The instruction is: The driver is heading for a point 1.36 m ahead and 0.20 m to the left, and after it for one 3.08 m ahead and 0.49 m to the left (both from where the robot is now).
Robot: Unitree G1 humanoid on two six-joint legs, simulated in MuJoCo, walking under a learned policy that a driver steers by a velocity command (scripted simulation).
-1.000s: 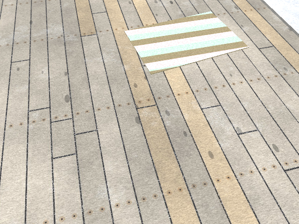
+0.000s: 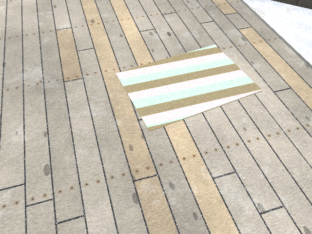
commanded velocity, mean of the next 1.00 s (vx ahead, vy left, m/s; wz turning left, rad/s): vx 0.50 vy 0.00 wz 0.00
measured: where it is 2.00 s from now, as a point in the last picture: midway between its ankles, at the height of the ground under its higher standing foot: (159, 136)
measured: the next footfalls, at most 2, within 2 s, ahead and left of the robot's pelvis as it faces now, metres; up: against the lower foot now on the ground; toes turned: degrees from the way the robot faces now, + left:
right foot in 0.30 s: +0.34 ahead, -0.17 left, +0.00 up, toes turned -2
left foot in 0.88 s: +0.65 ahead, +0.07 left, +0.00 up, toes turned +3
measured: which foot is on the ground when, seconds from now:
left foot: down 0.00-0.30, up 0.32-0.86, down 0.88-1.00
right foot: up 0.00-0.28, down 0.30-0.90, up 0.92-1.00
